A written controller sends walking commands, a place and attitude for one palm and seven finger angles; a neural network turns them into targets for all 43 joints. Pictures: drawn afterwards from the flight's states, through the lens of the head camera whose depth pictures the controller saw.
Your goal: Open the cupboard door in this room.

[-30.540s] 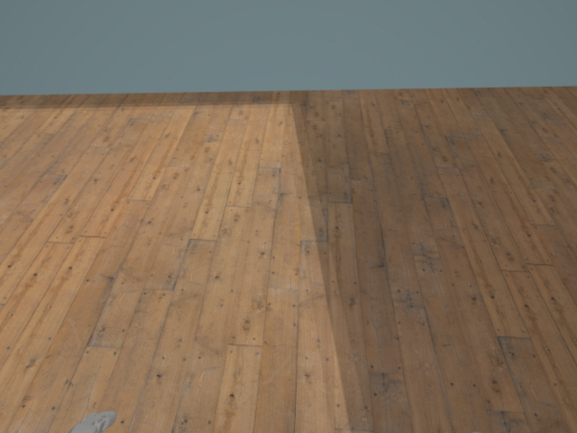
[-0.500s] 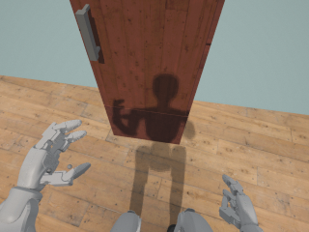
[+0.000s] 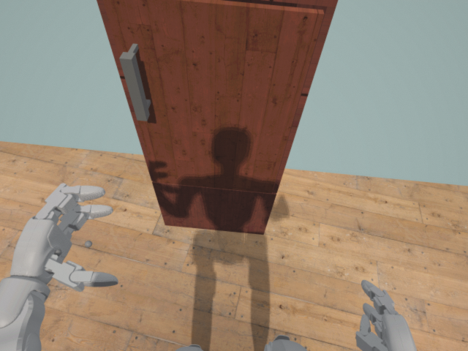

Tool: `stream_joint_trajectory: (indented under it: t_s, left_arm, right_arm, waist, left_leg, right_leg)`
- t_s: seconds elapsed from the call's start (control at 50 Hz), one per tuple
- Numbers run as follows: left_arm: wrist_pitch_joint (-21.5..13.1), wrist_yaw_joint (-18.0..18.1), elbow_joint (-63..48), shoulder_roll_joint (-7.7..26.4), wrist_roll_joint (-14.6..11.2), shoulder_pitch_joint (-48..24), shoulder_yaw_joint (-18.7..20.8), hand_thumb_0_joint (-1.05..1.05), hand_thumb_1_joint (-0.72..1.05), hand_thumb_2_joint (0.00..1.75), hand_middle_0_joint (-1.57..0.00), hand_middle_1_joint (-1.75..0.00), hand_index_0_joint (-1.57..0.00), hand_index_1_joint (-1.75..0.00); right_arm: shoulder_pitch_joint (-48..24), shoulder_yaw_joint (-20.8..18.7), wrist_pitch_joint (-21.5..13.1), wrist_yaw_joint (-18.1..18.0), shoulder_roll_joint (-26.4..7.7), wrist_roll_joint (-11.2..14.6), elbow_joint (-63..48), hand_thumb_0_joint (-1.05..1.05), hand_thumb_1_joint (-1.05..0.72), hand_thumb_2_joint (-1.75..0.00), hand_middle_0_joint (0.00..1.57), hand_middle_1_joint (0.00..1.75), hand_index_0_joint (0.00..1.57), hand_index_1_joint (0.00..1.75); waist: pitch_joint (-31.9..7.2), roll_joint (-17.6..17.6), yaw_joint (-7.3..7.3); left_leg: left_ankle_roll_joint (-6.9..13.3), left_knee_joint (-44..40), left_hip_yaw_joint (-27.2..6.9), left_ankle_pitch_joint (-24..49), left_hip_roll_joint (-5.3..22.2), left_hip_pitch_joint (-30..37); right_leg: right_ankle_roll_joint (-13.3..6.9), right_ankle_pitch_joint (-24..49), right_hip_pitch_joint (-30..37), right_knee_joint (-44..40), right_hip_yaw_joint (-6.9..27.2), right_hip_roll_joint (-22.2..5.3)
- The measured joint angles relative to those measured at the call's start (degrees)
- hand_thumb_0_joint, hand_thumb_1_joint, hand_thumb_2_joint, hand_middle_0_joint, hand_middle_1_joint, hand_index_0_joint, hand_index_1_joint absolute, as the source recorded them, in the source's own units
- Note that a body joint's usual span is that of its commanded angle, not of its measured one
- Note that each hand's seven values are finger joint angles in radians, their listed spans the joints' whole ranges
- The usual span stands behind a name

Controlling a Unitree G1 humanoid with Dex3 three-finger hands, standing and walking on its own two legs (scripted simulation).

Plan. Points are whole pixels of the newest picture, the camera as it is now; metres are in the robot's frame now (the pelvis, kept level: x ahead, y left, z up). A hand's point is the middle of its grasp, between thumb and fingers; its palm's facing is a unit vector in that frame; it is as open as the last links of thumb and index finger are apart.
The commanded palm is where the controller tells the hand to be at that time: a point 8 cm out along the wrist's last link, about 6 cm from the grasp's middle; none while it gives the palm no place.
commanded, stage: raise the hand with hooked fingers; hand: left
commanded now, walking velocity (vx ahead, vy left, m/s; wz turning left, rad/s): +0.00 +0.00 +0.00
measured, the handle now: (138, 83) +0.63 +0.26 +0.08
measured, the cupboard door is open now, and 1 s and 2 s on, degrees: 0 0 0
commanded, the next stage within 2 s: move the hooked fingers beside the handle in 0.90 s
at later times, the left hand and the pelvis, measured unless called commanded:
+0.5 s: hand (62, 195) +0.31 +0.28 +0.10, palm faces +0.00 -1.00 -0.05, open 14.0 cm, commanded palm +0.27 +0.32 +0.10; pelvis +0.01 +0.00 +0.02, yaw +0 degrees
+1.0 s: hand (80, 207) +0.30 +0.25 +0.10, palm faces +0.01 -1.00 -0.05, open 14.0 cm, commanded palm +0.27 +0.30 +0.10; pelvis +0.01 -0.02 +0.02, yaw +0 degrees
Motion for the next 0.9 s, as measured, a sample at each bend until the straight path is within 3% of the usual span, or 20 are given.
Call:
stream_joint_trajectory:
  t_s: [0.1, 0.22, 0.38, 0.46, 0.58, 0.76, 0.9]
  left_arm:
    - [1.86, -0.56, 2.57, 1.31, -1.0, -3.71, 2.16, -0.01, -0.4, 0.34, -0.3, -1.14, -0.29, -1.13]
    - [6.02, -3.41, 6.79, 2.47, -0.33, -7.28, 2.78, -0.01, -0.46, 0.32, -0.3, -1.18, -0.3, -1.18]
    - [4.38, -5.08, 9.79, 3.97, -0.98, -11.7, 5.37, -0.01, -0.49, 0.31, -0.3, -1.2, -0.3, -1.19]
    - [5.52, -6.34, 13.38, 5.48, -1.09, -14.85, 6.69, -0.01, -0.49, 0.3, -0.3, -1.2, -0.3, -1.19]
    - [6.18, -8.04, 14.01, 5.28, -1.23, -13.35, 6.01, -0.01, -0.49, 0.3, -0.3, -1.2, -0.3, -1.2]
    - [3.22, -5.43, 13.28, 3.48, -0.28, -12.49, 6.74, -0.01, -0.49, 0.3, -0.3, -1.2, -0.3, -1.2]
    - [3.56, -6.57, 15.63, 3.84, -0.91, -13.47, 6.11, -0.01, -0.5, 0.3, -0.3, -1.2, -0.3, -1.2]
  right_arm:
    - [-0.89, 1.62, 0.82, 0.46, 1.29, 0.03, -0.93, 0.01, -0.91, -0.9, 0.2, 0.3, 0.2, 0.3]
    - [-1.04, 2.72, 1.92, 0.55, 1.58, -0.05, -0.77, 0.01, -0.9, -0.9, 0.2, 0.3, 0.21, 0.3]
    - [0.44, 2.69, 2.72, 0.34, 1.22, -0.43, 1.33, 0.01, -0.9, -0.9, 0.21, 0.3, 0.21, 0.3]
    - [1.12, 2.43, 3.46, 0.24, 0.68, -0.19, 2.02, 0.01, -0.9, -0.9, 0.2, 0.3, 0.21, 0.3]
    - [2.4, 1.58, 3.8, 0.89, -0.29, -0.23, 1.37, 0.01, -0.91, -0.9, 0.2, 0.3, 0.21, 0.3]
    - [2.25, 1.35, 3.81, 0.84, -0.03, -0.56, 0.98, 0.01, -0.91, -0.9, 0.2, 0.3, 0.2, 0.3]
    - [0.91, 2.07, 3.84, 0.07, 0.29, -0.03, 1.29, 0.01, -0.91, -0.9, 0.2, 0.3, 0.2, 0.3]
  waist:
    - [-0.19, 0.28, 0.66]
    - [0.4, 0.97, 1.32]
    - [1.0, 0.97, 1.28]
    - [1.19, 0.99, 0.82]
    - [0.64, 1.23, 0.08]
    - [1.42, 0.53, 0.1]
    - [1.38, 1.01, 0.27]
  left_leg:
    - [0.18, -1.99, -0.27, 0.42, -0.12, 2.3]
    - [0.37, -3.85, -0.43, 1.1, -0.26, 3.57]
    - [0.29, -5.67, -0.26, 1.62, -0.19, 5.24]
    - [0.2, -6.76, -0.1, 2.23, -0.22, 5.68]
    - [0.16, -8.27, 0.63, 2.94, -0.16, 6.15]
    - [-0.52, -8.18, 0.4, 3.24, 0.23, 6.22]
    - [-0.89, -8.21, -0.09, 3.42, 0.38, 6.47]
  right_leg:
    - [0.28, 0.36, 2.53, -2.11, -0.21, 0.01]
    - [0.52, 1.06, 4.03, -4.21, -0.34, 0.01]
    - [0.57, 1.56, 5.58, -5.9, -0.13, 0.21]
    - [0.47, 2.04, 5.87, -6.75, 0.04, 0.24]
    - [0.37, 2.66, 5.81, -7.65, 0.77, 0.43]
    - [-0.39, 2.71, 5.76, -7.29, 0.53, 0.78]
    - [-0.85, 2.62, 6.09, -7.2, 0.04, 0.89]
